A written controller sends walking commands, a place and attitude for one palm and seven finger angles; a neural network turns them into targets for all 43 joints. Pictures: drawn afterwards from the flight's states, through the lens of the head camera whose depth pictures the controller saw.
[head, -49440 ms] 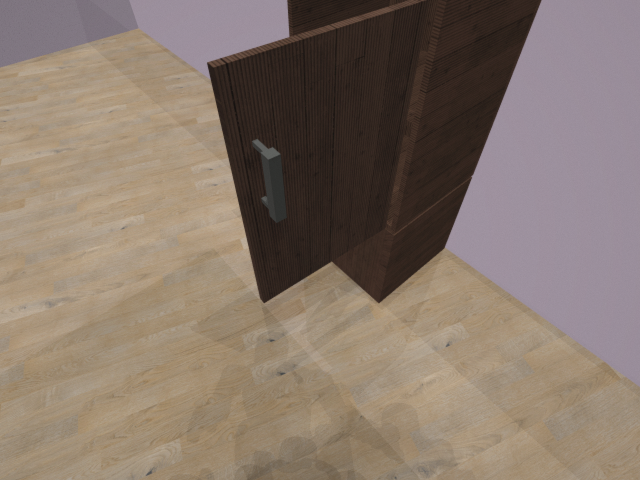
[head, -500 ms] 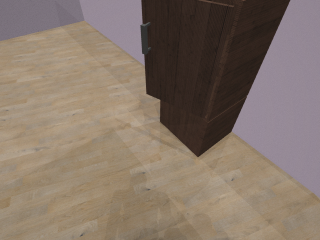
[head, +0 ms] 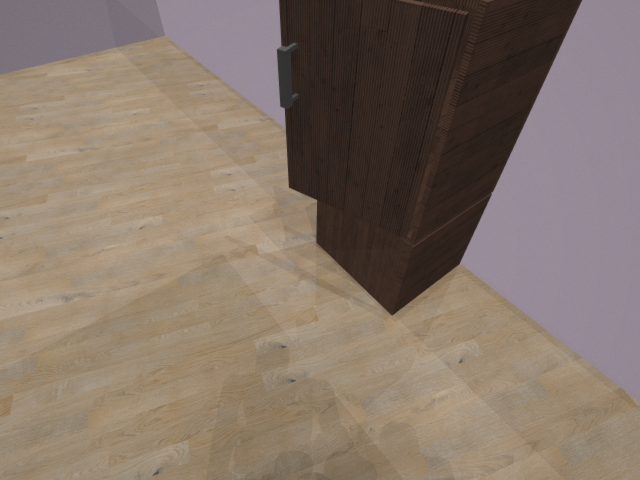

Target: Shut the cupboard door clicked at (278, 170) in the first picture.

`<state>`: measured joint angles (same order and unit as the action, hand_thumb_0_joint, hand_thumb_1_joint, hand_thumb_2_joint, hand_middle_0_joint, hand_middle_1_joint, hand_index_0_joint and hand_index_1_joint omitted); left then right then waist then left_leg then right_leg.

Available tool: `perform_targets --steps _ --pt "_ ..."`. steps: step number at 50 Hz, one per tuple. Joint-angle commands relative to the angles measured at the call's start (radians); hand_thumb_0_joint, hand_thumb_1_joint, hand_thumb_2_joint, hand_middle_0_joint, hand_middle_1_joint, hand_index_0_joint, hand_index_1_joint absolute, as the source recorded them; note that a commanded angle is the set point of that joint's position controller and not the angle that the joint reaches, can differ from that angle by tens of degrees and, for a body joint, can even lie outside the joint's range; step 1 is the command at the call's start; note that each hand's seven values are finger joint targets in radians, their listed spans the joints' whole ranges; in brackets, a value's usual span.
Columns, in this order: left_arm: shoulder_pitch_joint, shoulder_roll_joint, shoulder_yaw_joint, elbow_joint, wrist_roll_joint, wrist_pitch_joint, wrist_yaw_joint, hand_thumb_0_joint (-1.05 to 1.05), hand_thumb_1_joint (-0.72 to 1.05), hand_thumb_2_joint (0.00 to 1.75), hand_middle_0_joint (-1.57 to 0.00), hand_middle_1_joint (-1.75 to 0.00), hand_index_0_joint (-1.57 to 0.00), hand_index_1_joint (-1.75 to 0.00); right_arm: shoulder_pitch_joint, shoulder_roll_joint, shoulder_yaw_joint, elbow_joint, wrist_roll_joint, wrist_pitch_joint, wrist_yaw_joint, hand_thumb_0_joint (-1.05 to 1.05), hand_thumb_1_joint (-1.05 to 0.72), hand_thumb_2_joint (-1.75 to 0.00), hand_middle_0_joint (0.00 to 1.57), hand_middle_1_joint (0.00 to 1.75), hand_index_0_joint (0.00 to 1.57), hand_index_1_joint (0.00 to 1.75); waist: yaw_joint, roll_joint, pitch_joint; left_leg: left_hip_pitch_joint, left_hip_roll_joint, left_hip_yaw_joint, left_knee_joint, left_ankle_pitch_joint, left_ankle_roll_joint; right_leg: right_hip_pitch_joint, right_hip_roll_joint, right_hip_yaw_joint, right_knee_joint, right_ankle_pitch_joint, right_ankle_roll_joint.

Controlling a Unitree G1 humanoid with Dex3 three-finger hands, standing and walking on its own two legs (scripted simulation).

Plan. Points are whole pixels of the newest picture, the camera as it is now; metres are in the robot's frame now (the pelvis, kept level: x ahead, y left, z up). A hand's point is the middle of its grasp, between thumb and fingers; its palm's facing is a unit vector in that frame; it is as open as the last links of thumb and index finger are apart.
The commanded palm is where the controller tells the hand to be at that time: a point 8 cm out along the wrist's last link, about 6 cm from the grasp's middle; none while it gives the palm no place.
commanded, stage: walk to a spot facing it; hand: left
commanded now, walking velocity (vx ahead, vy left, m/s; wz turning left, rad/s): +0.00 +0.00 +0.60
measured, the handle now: (289, 75) +0.98 +0.13 +0.04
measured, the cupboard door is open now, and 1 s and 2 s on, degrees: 19 19 19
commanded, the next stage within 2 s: none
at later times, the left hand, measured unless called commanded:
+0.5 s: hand out of the picture +0.01 +0.24 -0.19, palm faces +0.24 -0.95 -0.22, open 7.4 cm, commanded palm none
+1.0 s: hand out of the picture -0.03 +0.17 -0.15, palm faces +0.49 -0.81 -0.32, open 7.4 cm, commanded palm none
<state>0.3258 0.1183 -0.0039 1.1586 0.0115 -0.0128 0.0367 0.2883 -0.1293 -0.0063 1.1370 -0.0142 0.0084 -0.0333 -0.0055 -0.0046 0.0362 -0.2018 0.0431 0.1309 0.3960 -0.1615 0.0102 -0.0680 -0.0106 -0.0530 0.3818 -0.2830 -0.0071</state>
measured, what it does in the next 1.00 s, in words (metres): steps on the spot, turning left: right foot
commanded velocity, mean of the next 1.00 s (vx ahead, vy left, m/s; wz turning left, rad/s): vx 0.00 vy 0.00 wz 0.60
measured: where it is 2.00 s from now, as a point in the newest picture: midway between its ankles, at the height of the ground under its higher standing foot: outside the picture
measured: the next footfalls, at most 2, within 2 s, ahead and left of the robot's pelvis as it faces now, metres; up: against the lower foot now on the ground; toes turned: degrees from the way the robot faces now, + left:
right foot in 0.86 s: +0.08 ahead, -0.13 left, +0.00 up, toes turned +28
left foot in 1.30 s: -0.03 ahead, +0.11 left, +0.00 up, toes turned +52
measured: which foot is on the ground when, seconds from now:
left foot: down 0.00-0.84, up 0.86-1.00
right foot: down 0.00-0.34, up 0.36-0.84, down 0.86-1.00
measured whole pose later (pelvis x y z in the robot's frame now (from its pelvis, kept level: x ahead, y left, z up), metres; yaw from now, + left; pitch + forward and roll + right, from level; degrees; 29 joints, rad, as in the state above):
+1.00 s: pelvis +0.01 -0.04 +0.00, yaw +32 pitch +1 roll +2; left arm 0.21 0.19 0.04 0.90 0.02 0.03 0.03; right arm 0.19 -0.27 -0.10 0.92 -0.03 0.08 0.02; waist -0.03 0.05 0.09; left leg -0.56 -0.05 -0.04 1.14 -0.39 -0.06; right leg -0.21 -0.05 -0.06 0.51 -0.32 -0.02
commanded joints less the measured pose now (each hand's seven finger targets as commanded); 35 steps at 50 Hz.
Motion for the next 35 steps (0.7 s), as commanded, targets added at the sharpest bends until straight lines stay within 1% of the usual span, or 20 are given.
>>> perform_targets --steps 1,6,8,9,12,14,15,16,17,18,19,20,21,22,23,25,27,30,32,35 --pt "0.091 0.098 0.023 -0.01 0.0 0.001 0.008 0.0 0.9 0.9 -0.2 -0.3 -0.2 -0.3 0.068 -0.082 -0.013 -0.018 0.001 -0.004 -0.006 0.0 -0.9 -0.9 0.2 0.3 0.2 0.3 -0.005 0.016 0.072 0.051 0.073 -0.112 -0.055 0.068 0.012 -0.138 -0.097 0.07 -0.089 0.125 -0.027" --pt "0.079 0.142 0.06 -0.053 0.002 0.014 0.013 0.0 0.9 0.9 -0.2 -0.3 -0.2 -0.3 0.045 -0.101 -0.028 -0.053 0.0 0.012 -0.001 0.0 -0.9 -0.9 0.2 0.3 0.2 0.3 0.002 -0.017 0.052 -0.045 0.05 -0.114 0.057 0.118 0.012 -0.105 -0.143 0.037 -0.006 0.162 -0.04" --pt "0.071 0.166 0.075 -0.077 0.005 0.019 0.013 0.0 0.9 0.9 -0.2 -0.3 -0.2 -0.3 0.028 -0.105 -0.035 -0.076 0.0 0.019 0.005 0.0 -0.9 -0.9 0.2 0.3 0.2 0.3 0.007 -0.065 0.048 -0.088 0.021 -0.094 0.141 0.097 0.004 -0.106 -0.191 0.048 -0.007 0.17 -0.069" --pt "0.056 0.178 0.084 -0.09 0.006 0.022 0.013 0.0 0.9 0.9 -0.2 -0.3 -0.2 -0.3 0.02 -0.098 -0.041 -0.086 -0.002 0.024 0.008 0.0 -0.9 -0.9 0.2 0.3 0.2 0.3 0.004 -0.089 0.053 -0.115 0.01 -0.081 0.199 0.063 -0.003 -0.111 -0.227 0.061 -0.012 0.172 -0.09" --pt "0.014 0.2 0.095 -0.133 0.017 0.024 0.013 0.0 0.9 0.9 -0.2 -0.3 -0.2 -0.3 -0.028 -0.094 -0.054 -0.134 -0.005 0.039 0.017 0.0 -0.9 -0.9 0.2 0.3 0.2 0.3 0.008 -0.161 0.082 -0.214 -0.003 -0.07 0.416 -0.237 -0.02 -0.118 -0.334 0.08 -0.022 0.32 -0.164" --pt "-0.032 0.217 0.105 -0.163 0.025 0.025 0.016 0.0 0.9 0.9 -0.2 -0.3 -0.2 -0.3 -0.028 -0.103 -0.061 -0.161 -0.002 0.038 0.024 0.0 -0.9 -0.9 0.2 0.3 0.2 0.3 -0.007 -0.16 0.09 -0.218 0.022 -0.079 0.386 -0.281 -0.022 -0.113 -0.36 0.03 0.043 0.415 -0.163" --pt "-0.043 0.224 0.108 -0.173 0.023 0.025 0.013 0.0 0.9 0.9 -0.2 -0.3 -0.2 -0.3 -0.017 -0.11 -0.061 -0.165 -0.001 0.035 0.027 0.0 -0.9 -0.9 0.2 0.3 0.2 0.3 -0.017 -0.126 0.078 -0.174 0.028 -0.08 0.293 -0.204 -0.019 -0.118 -0.344 -0.009 0.114 0.44 -0.134" --pt "-0.047 0.225 0.11 -0.185 0.016 0.027 0.01 0.0 0.9 0.9 -0.2 -0.3 -0.2 -0.3 0.042 -0.135 -0.062 -0.157 -0.004 0.027 0.028 0.0 -0.9 -0.9 0.2 0.3 0.2 0.3 -0.04 -0.02 0.034 -0.072 0.041 -0.121 0.176 0.062 0.002 -0.154 -0.285 -0.078 0.254 0.406 -0.072" --pt "-0.013 0.188 0.109 -0.207 0.003 0.032 0.005 0.0 0.9 0.9 -0.2 -0.3 -0.2 -0.3 0.098 -0.199 -0.071 -0.153 -0.015 0.016 0.024 0.0 -0.9 -0.9 0.2 0.3 0.2 0.3 -0.049 0.223 -0.006 0.023 0.172 -0.365 0.055 0.443 0.084 -0.273 -0.15 -0.142 0.465 0.155 0.019" --pt "-0.051 0.165 0.094 -0.241 -0.002 0.037 0.006 0.0 0.9 0.9 -0.2 -0.3 -0.2 -0.3 0.142 -0.258 -0.084 -0.137 -0.015 0.016 0.014 0.0 -0.9 -0.9 0.2 0.3 0.2 0.3 -0.063 0.36 -0.021 0.087 0.315 -0.583 -0.036 0.636 0.194 -0.406 -0.045 -0.082 0.668 -0.377 0.052" --pt "-0.093 0.179 0.096 -0.245 0.006 0.051 0.01 0.0 0.9 0.9 -0.2 -0.3 -0.2 -0.3 0.151 -0.266 -0.085 -0.126 -0.018 0.021 0.007 0.0 -0.9 -0.9 0.2 0.3 0.2 0.3 -0.073 0.266 -0.053 0.046 0.307 -0.581 -0.091 0.347 0.179 -0.392 -0.054 0.037 0.759 -0.356 0.026" --pt "-0.126 0.177 0.104 -0.252 0.01 0.059 0.006 0.0 0.9 0.9 -0.2 -0.3 -0.2 -0.3 0.107 -0.264 -0.087 -0.147 -0.017 0.02 0.003 0.0 -0.9 -0.9 0.2 0.3 0.2 0.3 -0.06 0.243 -0.019 -0.018 0.281 -0.577 -0.136 0.11 0.14 -0.436 -0.075 0.066 0.79 -0.275 0.024" --pt "-0.14 0.188 0.107 -0.259 0.013 0.057 -0.001 0.0 0.9 0.9 -0.2 -0.3 -0.2 -0.3 0.057 -0.256 -0.083 -0.174 -0.019 0.019 0.001 0.0 -0.9 -0.9 0.2 0.3 0.2 0.3 -0.045 0.17 -0.002 -0.061 0.254 -0.562 -0.151 -0.037 0.124 -0.449 -0.078 0.079 0.801 -0.196 0.032" --pt "-0.144 0.186 0.108 -0.26 0.015 0.053 -0.008 0.0 0.9 0.9 -0.2 -0.3 -0.2 -0.3 0.016 -0.251 -0.079 -0.19 -0.019 0.015 0.0 0.0 -0.9 -0.9 0.2 0.3 0.2 0.3 -0.029 0.125 0.004 -0.071 0.227 -0.532 -0.157 -0.077 0.116 -0.462 -0.078 0.089 0.799 -0.128 0.041" --pt "-0.134 0.188 0.108 -0.26 0.018 0.047 -0.014 0.0 0.9 0.9 -0.2 -0.3 -0.2 -0.3 -0.004 -0.247 -0.08 -0.201 -0.017 0.008 -0.001 0.0 -0.9 -0.9 0.2 0.3 0.2 0.3 -0.015 0.078 -0.025 -0.034 0.199 -0.506 -0.153 -0.06 0.109 -0.472 -0.072 0.088 0.793 -0.078 0.049" --pt "-0.118 0.189 0.109 -0.263 0.017 0.045 -0.016 0.0 0.9 0.9 -0.2 -0.3 -0.2 -0.3 -0.02 -0.252 -0.082 -0.214 -0.015 0.004 -0.002 0.0 -0.9 -0.9 0.2 0.3 0.2 0.3 -0.007 0.067 -0.056 0.0 0.175 -0.469 -0.145 -0.015 0.107 -0.477 -0.069 0.091 0.764 -0.043 0.064" --pt "-0.131 0.189 0.107 -0.276 0.017 0.045 -0.017 0.0 0.9 0.9 -0.2 -0.3 -0.2 -0.3 -0.013 -0.256 -0.087 -0.219 -0.013 0.004 0.0 0.0 -0.9 -0.9 0.2 0.3 0.2 0.3 -0.014 0.079 -0.087 0.05 0.162 -0.468 -0.128 0.051 0.12 -0.479 -0.057 0.089 0.707 -0.048 0.074" --pt "-0.154 0.197 0.105 -0.302 0.019 0.049 -0.017 0.0 0.9 0.9 -0.2 -0.3 -0.2 -0.3 -0.018 -0.267 -0.096 -0.227 -0.013 0.012 0.006 0.0 -0.9 -0.9 0.2 0.3 0.2 0.3 -0.022 0.127 -0.093 0.055 0.146 -0.482 -0.127 0.027 0.128 -0.467 -0.041 0.082 0.645 -0.063 0.083" --pt "-0.174 0.2 0.101 -0.32 0.018 0.05 -0.017 0.0 0.9 0.9 -0.2 -0.3 -0.2 -0.3 -0.024 -0.28 -0.102 -0.236 -0.016 0.018 0.011 0.0 -0.9 -0.9 0.2 0.3 0.2 0.3 -0.028 0.148 -0.085 0.046 0.145 -0.511 -0.121 0.009 0.144 -0.456 -0.03 0.078 0.576 -0.091 0.084" --pt "-0.189 0.204 0.097 -0.339 0.014 0.05 -0.016 0.0 0.9 0.9 -0.2 -0.3 -0.2 -0.3 -0.03 -0.294 -0.111 -0.246 -0.019 0.027 0.016 0.0 -0.9 -0.9 0.2 0.3 0.2 0.3 -0.034 0.178 -0.087 0.024 0.133 -0.552 -0.112 -0.003 0.147 -0.405 -0.007 0.078 0.485 -0.124 0.077"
